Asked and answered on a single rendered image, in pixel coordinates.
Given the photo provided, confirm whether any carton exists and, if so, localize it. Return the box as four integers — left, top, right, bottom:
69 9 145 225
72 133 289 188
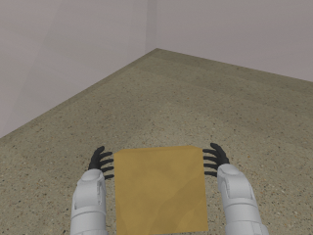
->
113 145 208 235

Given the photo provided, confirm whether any left robot hand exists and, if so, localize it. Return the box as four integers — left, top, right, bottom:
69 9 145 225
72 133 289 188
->
88 146 114 180

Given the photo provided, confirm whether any robot left forearm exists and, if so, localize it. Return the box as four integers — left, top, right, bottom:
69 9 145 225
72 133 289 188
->
69 168 109 235

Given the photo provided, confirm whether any robot right forearm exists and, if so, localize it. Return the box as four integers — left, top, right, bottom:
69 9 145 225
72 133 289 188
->
217 164 269 235

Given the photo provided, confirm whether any right robot hand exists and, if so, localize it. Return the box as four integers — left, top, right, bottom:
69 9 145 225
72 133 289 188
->
202 142 230 177

